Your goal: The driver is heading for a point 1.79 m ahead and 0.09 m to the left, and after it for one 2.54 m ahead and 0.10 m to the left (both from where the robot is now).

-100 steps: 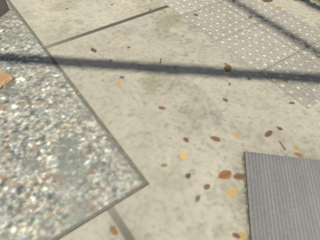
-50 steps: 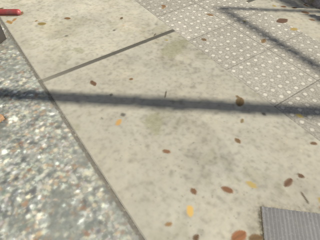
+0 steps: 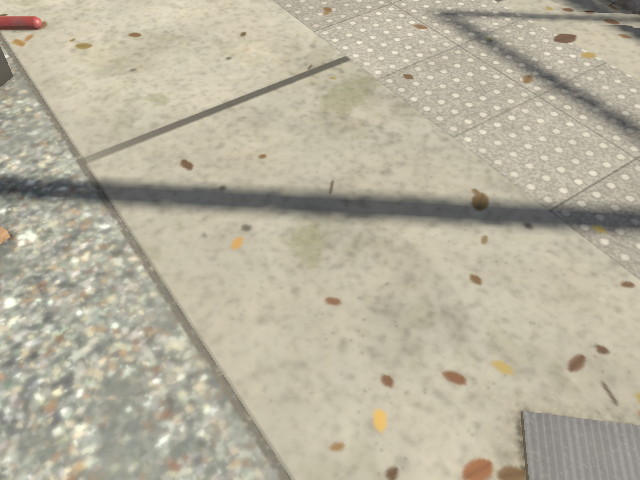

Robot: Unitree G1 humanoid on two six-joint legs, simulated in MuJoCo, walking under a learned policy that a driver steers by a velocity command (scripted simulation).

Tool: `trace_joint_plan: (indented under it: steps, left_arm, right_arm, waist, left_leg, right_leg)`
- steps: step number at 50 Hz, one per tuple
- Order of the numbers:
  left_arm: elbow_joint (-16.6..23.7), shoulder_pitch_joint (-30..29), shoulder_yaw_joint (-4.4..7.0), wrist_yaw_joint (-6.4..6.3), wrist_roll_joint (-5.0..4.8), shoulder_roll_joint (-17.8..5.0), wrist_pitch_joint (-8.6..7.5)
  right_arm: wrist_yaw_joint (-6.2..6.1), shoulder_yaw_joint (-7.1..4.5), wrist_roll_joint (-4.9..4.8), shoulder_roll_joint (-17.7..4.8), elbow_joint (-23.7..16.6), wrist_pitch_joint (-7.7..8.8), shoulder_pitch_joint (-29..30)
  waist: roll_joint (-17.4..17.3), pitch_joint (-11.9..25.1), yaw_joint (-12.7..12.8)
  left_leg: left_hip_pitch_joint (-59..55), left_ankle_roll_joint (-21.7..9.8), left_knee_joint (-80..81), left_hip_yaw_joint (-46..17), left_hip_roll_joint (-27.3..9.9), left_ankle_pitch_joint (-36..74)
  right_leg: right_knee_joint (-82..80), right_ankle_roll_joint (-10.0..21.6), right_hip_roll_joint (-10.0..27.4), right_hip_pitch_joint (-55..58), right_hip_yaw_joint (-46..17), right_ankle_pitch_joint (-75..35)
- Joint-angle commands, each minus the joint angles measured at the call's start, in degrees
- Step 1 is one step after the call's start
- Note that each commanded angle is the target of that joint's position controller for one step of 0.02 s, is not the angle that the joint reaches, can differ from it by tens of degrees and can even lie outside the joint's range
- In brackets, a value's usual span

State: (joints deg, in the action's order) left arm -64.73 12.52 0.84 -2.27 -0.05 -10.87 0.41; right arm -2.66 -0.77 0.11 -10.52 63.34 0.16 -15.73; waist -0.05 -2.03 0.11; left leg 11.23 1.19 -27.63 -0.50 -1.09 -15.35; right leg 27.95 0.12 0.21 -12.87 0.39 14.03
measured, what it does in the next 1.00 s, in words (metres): lifts its right foot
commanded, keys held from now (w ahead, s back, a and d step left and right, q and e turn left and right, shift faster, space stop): no key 0.62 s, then w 0.38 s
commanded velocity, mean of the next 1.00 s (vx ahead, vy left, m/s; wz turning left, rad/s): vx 0.10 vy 0.00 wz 0.00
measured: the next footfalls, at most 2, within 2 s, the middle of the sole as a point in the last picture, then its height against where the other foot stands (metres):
right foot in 1.32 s outside the picture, level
left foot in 1.86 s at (268, 374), level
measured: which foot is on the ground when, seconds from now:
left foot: down 0.00-1.00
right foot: down 0.00-0.88, up 0.90-1.00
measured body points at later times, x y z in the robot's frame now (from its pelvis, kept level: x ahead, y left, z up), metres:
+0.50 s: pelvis +0.00 +0.00 +0.00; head +0.02 +0.00 +0.45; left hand +0.01 +0.24 -0.16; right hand +0.00 -0.23 -0.16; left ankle -0.01 +0.13 -0.74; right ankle +0.01 -0.12 -0.74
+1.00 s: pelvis +0.08 +0.03 +0.00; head +0.09 +0.05 +0.45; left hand +0.11 +0.29 -0.16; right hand +0.02 -0.20 -0.14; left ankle +0.01 +0.12 -0.74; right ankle +0.04 -0.10 -0.66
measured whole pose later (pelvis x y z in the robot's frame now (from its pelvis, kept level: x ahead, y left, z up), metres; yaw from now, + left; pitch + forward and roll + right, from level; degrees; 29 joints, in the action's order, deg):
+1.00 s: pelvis +0.08 +0.03 +0.00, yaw +1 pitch +2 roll -1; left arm -60.2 17.4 2.7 -0.5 -2.3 -13.0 -4.9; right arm 0.0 -2.0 -0.5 -9.9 62.1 6.6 -26.5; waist 1.4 2.0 -1.7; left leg 7.6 -2.6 -26.3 2.4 1.1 -20.4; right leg 63.0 4.0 1.2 -26.7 -0.3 20.5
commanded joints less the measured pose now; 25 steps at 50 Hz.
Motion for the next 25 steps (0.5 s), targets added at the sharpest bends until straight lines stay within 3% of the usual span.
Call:
trace_joint_plan:
  steps: [1, 25]
  left_arm:
    - [1.11, 2.45, 0.73, -0.17, -0.02, -5.41, -0.32]
    - [1.42, 5.65, 0.59, -0.36, -0.15, -4.35, -0.49]
  right_arm:
    - [-0.16, -0.75, -0.03, -5.12, -0.77, 0.29, -3.47]
    - [-0.24, -0.67, -0.18, -4.06, -0.47, 0.29, -5.83]
  waist:
    - [-0.06, -0.95, 0.01]
    - [-0.09, -1.37, -0.05]
  left_leg:
    - [2.83, -1.14, 5.08, 0.11, -0.16, 4.84]
    - [2.94, -1.25, 4.71, 0.12, -0.04, 5.90]
  right_leg:
    - [-5.24, 1.24, 1.17, 0.45, -1.19, -4.52]
    - [-4.68, 1.15, 1.06, 0.37, -0.91, -5.88]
